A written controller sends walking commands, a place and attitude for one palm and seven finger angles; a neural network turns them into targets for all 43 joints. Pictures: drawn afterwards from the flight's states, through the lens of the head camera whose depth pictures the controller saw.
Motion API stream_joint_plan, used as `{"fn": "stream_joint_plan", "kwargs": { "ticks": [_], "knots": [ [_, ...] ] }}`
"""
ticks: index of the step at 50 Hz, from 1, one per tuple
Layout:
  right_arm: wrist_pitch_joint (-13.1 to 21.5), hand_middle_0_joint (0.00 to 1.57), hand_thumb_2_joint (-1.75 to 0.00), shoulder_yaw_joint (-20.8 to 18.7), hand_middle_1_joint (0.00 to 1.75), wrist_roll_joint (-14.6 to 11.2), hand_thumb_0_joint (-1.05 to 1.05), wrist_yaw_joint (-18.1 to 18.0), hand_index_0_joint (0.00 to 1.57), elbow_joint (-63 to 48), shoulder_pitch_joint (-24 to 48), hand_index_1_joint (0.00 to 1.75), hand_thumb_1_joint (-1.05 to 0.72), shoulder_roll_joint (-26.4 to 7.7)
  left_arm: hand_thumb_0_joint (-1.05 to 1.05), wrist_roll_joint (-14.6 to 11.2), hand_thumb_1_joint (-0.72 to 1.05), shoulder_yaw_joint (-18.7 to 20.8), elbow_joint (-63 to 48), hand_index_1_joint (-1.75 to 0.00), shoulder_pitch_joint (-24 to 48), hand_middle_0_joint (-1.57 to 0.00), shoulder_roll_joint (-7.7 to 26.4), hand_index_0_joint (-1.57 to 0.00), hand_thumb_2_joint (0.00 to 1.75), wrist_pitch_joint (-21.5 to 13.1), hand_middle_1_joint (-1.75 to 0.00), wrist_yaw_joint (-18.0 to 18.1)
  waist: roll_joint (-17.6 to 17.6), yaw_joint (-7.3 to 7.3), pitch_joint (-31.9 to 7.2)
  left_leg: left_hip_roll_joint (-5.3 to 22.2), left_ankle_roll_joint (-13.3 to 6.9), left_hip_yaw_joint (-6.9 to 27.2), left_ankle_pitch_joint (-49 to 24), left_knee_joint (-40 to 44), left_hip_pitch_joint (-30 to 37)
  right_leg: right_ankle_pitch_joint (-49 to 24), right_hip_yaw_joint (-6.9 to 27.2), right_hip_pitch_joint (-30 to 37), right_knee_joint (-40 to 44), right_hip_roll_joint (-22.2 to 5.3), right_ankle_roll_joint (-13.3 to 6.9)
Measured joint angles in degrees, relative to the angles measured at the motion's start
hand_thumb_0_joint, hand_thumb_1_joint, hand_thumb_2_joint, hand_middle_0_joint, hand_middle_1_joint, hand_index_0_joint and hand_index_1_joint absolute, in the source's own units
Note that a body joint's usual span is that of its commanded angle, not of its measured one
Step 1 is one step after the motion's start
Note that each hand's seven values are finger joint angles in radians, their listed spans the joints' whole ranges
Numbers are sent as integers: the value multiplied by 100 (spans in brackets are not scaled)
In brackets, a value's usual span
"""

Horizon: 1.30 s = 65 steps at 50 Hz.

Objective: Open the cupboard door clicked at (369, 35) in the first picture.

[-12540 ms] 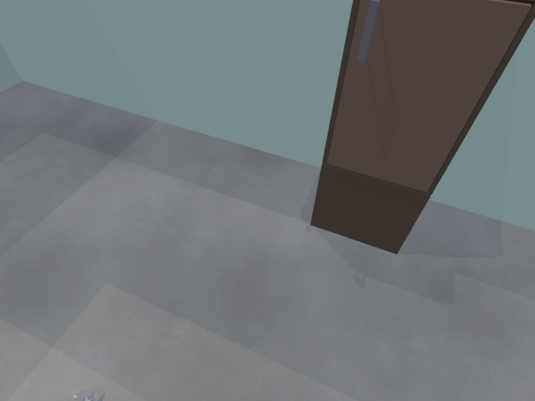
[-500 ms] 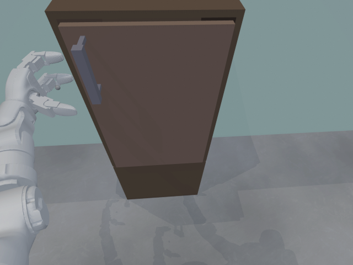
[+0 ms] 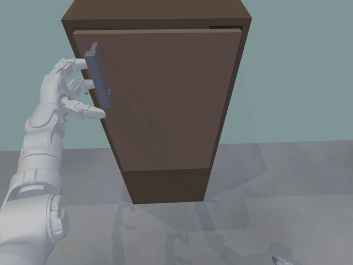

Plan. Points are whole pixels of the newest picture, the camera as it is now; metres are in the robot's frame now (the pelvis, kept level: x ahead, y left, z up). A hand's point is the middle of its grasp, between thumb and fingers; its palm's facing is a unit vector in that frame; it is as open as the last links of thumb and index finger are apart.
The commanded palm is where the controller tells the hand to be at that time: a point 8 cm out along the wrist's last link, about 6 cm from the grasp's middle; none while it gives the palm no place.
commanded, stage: slide the fingers in behind the handle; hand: left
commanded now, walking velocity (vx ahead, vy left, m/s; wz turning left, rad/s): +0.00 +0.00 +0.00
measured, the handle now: (101, 77) +0.50 +0.19 +0.16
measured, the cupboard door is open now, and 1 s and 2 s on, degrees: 0 0 5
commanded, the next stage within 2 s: close the thumb around the handle in 0.80 s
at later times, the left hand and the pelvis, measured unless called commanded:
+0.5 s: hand (103, 90) +0.45 +0.17 +0.17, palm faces +0.06 -1.00 +0.01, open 14.0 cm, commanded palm +0.41 +0.23 +0.17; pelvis -0.01 -0.01 +0.00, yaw +0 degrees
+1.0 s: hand (103, 92) +0.44 +0.17 +0.17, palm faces +0.06 -1.00 +0.00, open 13.9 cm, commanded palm +0.41 +0.22 +0.17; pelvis -0.01 -0.01 +0.00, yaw +0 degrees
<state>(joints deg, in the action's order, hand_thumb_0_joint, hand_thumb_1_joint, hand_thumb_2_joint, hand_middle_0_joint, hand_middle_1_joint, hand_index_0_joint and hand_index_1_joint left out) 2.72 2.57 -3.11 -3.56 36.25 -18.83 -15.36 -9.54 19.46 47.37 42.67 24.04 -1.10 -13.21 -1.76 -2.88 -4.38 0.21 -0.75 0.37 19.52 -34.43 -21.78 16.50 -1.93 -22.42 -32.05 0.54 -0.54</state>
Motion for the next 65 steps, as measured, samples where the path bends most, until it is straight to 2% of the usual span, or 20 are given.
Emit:
{"fn": "stream_joint_plan", "kwargs": {
  "ticks": [13,21,30,49,56,65],
  "knots": [
    [38,20,-90,-18,30,1,1,-33,20,109,24,30,-90,-4,-1,24,-50,-249,47,-120,145,-30,-248,-30,30,-57,-120,245,-13,19,56,-13,20,41,-60,32,56,-31,-40,60,6,-13,-20],
    [60,20,-90,-18,30,32,1,-12,20,158,-9,30,-90,18,-1,119,-50,-245,232,-120,284,-30,-343,-30,30,-202,-120,434,-5,-38,68,3,38,10,-99,57,32,-55,-9,-3,-22,2,-42],
    [33,20,-90,-38,30,18,1,-15,20,166,-98,30,-90,17,-1,143,-50,-125,169,-120,122,-30,-312,-30,30,-249,-120,457,-25,-63,62,44,64,-39,-120,117,114,-79,39,40,3,45,-69],
    [99,20,-90,-60,30,8,1,-45,20,202,13,30,-90,-10,-1,103,-49,-268,210,-119,179,-29,-350,-28,31,-293,-120,475,-16,-18,89,40,77,14,-143,135,128,-90,-12,79,34,41,-82],
    [78,20,-90,-44,30,19,1,-31,20,176,45,30,-90,13,-1,122,-29,-264,220,-122,205,-31,-377,-31,39,-282,-123,465,-19,-13,72,30,67,12,-133,130,122,-81,-9,75,33,31,-72],
    [32,20,-90,-30,30,10,1,-26,20,138,20,30,-90,29,-1,105,15,-239,175,-126,154,-35,-336,-34,58,-250,-127,440,-19,-23,60,28,53,-8,-110,121,136,-74,12,89,37,30,-57]
  ]
}}
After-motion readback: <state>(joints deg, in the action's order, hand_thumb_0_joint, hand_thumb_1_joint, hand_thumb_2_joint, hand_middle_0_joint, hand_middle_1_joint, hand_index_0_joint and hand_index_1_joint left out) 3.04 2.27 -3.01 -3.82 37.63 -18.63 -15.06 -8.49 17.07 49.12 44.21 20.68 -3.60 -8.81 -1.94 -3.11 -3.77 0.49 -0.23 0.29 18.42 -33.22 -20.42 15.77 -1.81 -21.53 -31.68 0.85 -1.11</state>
